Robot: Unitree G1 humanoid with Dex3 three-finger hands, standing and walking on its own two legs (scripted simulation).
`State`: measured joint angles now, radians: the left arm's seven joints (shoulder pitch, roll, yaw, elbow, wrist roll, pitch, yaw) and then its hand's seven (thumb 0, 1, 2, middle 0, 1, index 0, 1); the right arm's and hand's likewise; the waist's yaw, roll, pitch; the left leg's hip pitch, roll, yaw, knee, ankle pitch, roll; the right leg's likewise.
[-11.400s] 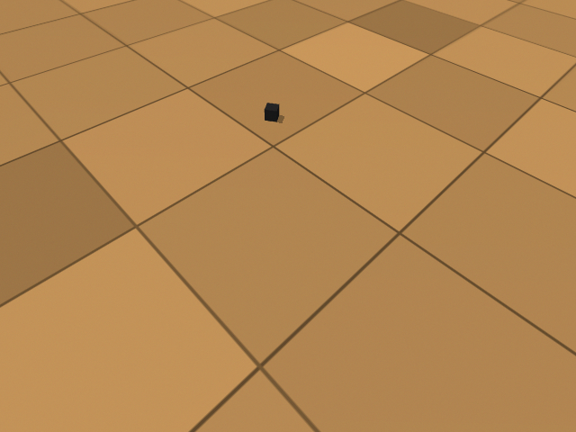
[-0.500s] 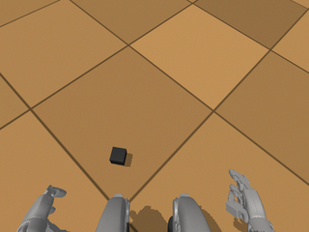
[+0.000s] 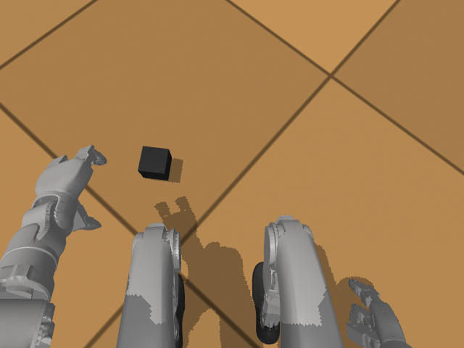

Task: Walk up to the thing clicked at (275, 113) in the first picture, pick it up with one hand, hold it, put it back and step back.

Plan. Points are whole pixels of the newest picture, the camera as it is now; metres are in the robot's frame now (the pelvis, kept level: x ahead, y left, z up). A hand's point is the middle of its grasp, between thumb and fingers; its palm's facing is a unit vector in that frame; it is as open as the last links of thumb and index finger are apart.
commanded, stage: rise first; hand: left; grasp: from above
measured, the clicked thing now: (155, 163) +0.53 +0.18 -0.41
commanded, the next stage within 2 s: none
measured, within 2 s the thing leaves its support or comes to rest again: neither
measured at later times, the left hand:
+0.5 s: hand (107, 175) +0.44 +0.25 -0.23, palm faces -0.50 -0.06 -0.86, open 14.0 cm
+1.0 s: hand (118, 167) +0.47 +0.24 -0.26, palm faces -0.48 +0.02 -0.88, open 14.0 cm
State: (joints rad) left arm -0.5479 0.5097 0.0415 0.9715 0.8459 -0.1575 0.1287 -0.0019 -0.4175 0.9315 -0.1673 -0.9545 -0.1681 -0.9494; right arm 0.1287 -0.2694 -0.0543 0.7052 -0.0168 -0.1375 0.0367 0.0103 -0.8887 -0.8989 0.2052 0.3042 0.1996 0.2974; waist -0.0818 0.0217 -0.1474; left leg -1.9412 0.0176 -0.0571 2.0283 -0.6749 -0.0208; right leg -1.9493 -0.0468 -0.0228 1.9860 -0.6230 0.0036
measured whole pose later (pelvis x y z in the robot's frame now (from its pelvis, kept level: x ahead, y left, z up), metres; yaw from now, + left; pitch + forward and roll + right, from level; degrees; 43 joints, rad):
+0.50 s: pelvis -0.01 +0.02 -0.07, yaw -2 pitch +35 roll -6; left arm -0.86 0.62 0.02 1.31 1.19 -0.25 0.30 0.00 -0.47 0.99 -0.10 -0.94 -0.10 -0.93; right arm 0.16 -0.26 -0.02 0.75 -0.08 -0.05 0.10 0.01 -0.90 -0.90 0.21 0.30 0.20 0.30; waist -0.20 0.01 -0.10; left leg -2.18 0.00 -0.08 2.25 -0.68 0.01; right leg -2.15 -0.05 -0.03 2.16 -0.62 0.04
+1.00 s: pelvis +0.00 +0.01 -0.10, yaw -3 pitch +35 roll -6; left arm -0.96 0.68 0.03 1.41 1.32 -0.30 0.36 0.00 -0.48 0.97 -0.09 -0.96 -0.10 -0.94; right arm 0.17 -0.27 0.01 0.75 -0.13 -0.03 0.12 0.00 -0.91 -0.90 0.20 0.30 0.20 0.30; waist -0.24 0.00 -0.07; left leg -2.26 0.00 -0.10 2.34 -0.71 0.00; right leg -2.23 -0.05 -0.04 2.25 -0.64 0.03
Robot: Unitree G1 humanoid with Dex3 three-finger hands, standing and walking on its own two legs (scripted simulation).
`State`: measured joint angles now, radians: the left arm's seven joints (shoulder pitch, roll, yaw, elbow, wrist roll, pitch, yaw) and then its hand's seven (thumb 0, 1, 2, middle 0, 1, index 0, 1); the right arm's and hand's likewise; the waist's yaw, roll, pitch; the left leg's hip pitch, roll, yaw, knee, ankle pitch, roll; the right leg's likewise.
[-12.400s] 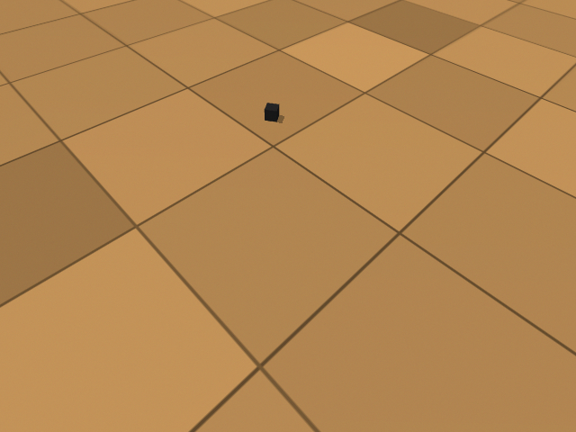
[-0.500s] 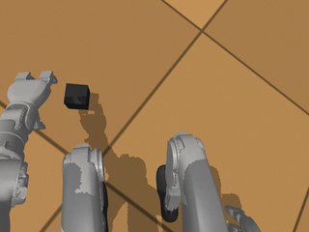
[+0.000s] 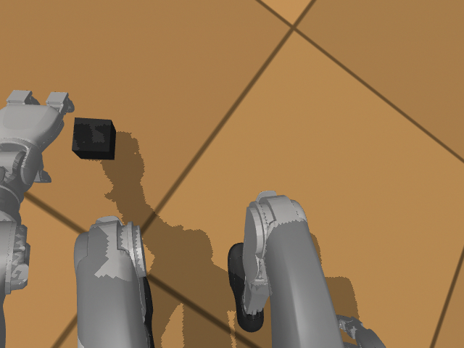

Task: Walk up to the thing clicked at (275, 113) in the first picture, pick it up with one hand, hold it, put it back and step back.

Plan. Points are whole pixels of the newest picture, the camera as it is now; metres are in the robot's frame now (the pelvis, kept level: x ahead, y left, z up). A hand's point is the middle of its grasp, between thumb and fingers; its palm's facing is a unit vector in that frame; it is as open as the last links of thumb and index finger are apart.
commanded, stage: rise first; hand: left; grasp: from above
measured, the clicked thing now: (95, 139) +0.52 +0.20 -0.31
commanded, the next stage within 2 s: approach in 1.98 s
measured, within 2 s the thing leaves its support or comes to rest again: neither
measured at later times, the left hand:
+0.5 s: hand (49, 143) +0.47 +0.25 -0.18, palm faces -0.47 +0.02 -0.88, open 14.0 cm
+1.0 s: hand (57, 141) +0.48 +0.24 -0.19, palm faces -0.46 +0.03 -0.89, open 13.9 cm
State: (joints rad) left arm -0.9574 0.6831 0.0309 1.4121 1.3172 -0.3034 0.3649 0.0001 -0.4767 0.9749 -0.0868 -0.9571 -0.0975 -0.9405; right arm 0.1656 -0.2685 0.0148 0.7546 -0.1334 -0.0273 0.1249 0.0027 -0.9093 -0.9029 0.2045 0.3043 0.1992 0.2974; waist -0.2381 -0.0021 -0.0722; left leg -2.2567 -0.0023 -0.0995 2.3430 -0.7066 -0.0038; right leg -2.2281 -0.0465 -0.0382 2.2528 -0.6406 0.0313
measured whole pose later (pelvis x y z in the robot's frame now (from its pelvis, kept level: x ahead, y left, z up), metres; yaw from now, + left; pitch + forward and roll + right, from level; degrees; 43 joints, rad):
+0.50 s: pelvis +0.00 +0.00 -0.01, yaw -1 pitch +35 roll -7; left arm -0.98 0.71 0.02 1.44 1.34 -0.29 0.39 0.00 -0.47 0.97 -0.09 -0.96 -0.10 -0.94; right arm 0.17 -0.27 0.04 0.74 -0.14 -0.03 0.13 0.00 -0.91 -0.90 0.20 0.30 0.20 0.30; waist -0.26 -0.01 -0.06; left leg -2.28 0.00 -0.11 2.37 -0.71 0.00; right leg -2.25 -0.04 -0.04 2.27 -0.64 0.04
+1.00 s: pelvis +0.00 +0.00 -0.02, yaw -1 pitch +34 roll -7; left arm -0.98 0.71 0.03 1.44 1.34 -0.27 0.40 0.00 -0.46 0.97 -0.12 -0.95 -0.12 -0.94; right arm 0.19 -0.27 0.06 0.72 -0.14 -0.04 0.14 0.00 -0.91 -0.90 0.20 0.30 0.20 0.30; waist -0.29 0.00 -0.04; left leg -2.30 0.00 -0.12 2.40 -0.70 0.00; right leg -2.26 -0.04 -0.05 2.29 -0.63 0.04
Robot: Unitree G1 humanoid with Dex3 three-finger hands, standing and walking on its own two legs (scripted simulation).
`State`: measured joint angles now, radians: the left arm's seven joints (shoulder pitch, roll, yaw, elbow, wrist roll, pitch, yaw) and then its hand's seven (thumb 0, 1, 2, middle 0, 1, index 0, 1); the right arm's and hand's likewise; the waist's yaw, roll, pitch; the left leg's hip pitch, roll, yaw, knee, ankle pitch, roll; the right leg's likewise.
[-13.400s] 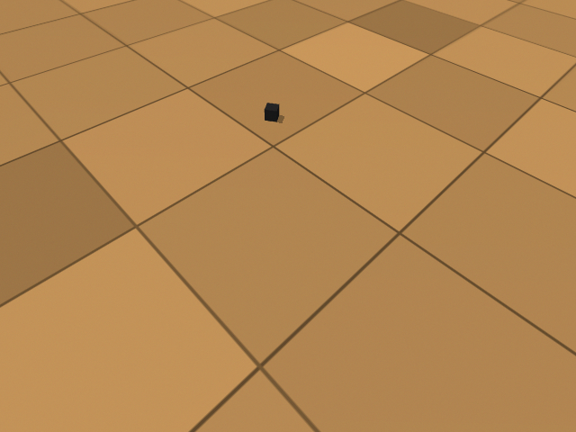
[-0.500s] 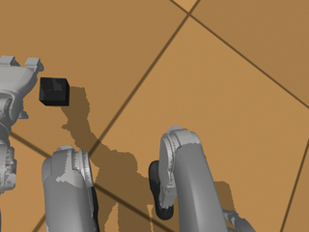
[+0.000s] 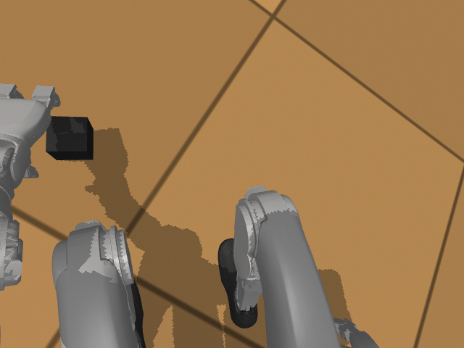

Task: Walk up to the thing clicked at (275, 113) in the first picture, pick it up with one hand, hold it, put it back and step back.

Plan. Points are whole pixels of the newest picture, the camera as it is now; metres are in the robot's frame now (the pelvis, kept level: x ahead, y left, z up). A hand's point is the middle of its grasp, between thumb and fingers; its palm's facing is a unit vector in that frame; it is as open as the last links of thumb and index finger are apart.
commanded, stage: rise first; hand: left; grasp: from above
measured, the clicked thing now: (71, 139) +0.52 +0.21 -0.30
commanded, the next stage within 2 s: approach in 0.98 s
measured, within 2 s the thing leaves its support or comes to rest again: neither
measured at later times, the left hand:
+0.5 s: hand (21, 142) +0.47 +0.25 -0.16, palm faces -0.46 +0.03 -0.89, open 13.7 cm
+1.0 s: hand (22, 142) +0.47 +0.25 -0.16, palm faces -0.46 +0.03 -0.89, open 13.5 cm
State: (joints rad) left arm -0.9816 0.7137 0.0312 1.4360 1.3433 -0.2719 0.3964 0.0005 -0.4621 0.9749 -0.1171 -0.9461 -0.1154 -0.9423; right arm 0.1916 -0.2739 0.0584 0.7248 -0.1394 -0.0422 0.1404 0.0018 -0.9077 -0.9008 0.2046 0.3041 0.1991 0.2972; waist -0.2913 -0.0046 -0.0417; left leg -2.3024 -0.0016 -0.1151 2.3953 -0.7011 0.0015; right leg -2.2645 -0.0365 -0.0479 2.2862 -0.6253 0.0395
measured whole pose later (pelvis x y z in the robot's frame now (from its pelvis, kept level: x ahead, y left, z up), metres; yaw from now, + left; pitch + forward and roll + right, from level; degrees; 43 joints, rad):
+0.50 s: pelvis +0.00 +0.00 +0.00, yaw +0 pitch +34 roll -7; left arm -0.99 0.71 0.00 1.43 1.33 -0.28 0.36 0.00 -0.42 0.94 -0.19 -0.86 -0.17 -0.87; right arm 0.19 -0.28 0.06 0.72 -0.13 -0.04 0.14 0.00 -0.91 -0.90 0.20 0.30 0.20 0.30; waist -0.28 0.00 -0.06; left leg -2.30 -0.01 -0.11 2.39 -0.69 0.00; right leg -2.25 -0.04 -0.05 2.28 -0.62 0.04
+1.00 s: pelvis +0.00 +0.00 +0.00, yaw +0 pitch +34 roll -7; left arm -0.98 0.71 0.01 1.42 1.35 -0.29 0.37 0.00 -0.40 0.92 -0.22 -0.82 -0.20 -0.84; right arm 0.19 -0.28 0.06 0.72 -0.13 -0.04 0.14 0.00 -0.91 -0.90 0.20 0.30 0.20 0.30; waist -0.28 0.00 -0.07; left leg -2.29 -0.01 -0.11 2.38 -0.69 0.00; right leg -2.25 -0.04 -0.05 2.27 -0.62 0.04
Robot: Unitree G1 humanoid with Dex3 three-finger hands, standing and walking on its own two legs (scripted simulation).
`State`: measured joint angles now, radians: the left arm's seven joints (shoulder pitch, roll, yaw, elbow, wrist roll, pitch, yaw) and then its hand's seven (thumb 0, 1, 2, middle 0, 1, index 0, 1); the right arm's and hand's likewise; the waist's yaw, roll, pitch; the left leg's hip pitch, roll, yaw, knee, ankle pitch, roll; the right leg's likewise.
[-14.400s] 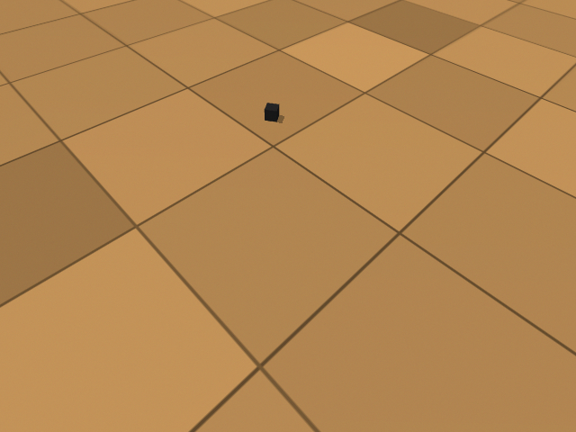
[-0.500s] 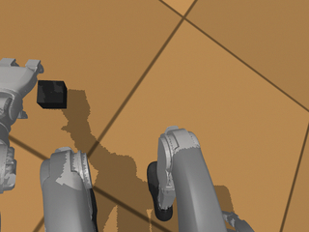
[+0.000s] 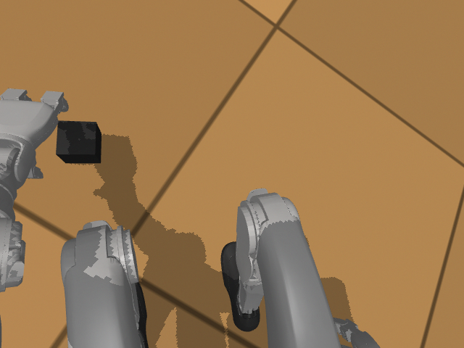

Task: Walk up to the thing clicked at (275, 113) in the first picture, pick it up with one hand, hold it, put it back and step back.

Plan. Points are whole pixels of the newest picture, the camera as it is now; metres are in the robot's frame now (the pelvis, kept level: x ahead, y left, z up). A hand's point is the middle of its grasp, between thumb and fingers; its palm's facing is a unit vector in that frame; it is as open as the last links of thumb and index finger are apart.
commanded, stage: approach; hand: left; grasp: from above
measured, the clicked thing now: (80, 143) +0.52 +0.20 -0.30
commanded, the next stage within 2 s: close in in 0.90 s
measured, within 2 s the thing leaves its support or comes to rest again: neither
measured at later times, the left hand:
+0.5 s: hand (71, 113) +0.53 +0.19 -0.15, palm faces -0.38 +0.05 -0.93, open 13.4 cm
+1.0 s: hand (57, 130) +0.50 +0.21 -0.16, palm faces -0.41 +0.03 -0.91, open 13.7 cm
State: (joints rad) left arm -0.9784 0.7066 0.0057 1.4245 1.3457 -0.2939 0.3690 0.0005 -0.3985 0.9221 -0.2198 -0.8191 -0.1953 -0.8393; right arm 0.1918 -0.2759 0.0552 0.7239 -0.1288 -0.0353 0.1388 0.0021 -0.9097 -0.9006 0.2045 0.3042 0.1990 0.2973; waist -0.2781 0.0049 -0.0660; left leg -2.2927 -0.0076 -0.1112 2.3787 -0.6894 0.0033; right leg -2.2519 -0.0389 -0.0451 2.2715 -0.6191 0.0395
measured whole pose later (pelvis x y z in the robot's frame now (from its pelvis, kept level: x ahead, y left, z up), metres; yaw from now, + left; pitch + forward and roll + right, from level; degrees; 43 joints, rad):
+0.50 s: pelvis +0.00 +0.00 +0.00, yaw -1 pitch +35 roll -8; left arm -1.15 0.67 -0.05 1.53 1.38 -0.22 0.42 0.00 -0.39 0.92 -0.20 -0.87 -0.19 -0.87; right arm 0.20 -0.27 0.08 0.72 -0.15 -0.06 0.14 0.00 -0.90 -0.89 0.20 0.30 0.20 0.30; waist -0.35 0.00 -0.06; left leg -2.32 0.00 -0.12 2.39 -0.69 0.00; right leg -2.28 -0.03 -0.05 2.28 -0.62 0.04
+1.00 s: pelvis +0.00 +0.00 -0.01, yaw +0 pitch +34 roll -8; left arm -1.05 0.68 -0.07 1.37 1.32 -0.30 0.35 0.00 -0.45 0.95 -0.15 -0.93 -0.15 -0.93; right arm 0.19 -0.30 0.04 0.72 -0.15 -0.04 0.13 0.00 -0.91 -0.89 0.20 0.30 0.20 0.30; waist -0.28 -0.02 -0.04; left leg -2.31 -0.01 -0.13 2.40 -0.68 -0.01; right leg -2.26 -0.04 -0.06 2.28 -0.61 0.03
